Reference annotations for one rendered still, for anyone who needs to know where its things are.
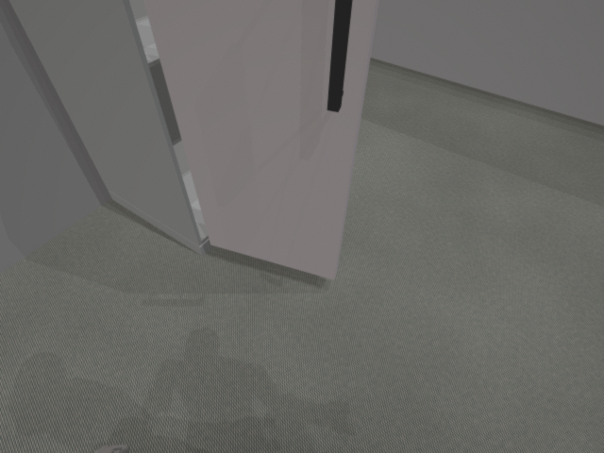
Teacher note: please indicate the handle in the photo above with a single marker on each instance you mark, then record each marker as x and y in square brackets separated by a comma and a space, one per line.
[341, 26]

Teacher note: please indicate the fridge door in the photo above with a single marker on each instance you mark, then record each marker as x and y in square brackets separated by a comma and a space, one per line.
[248, 81]

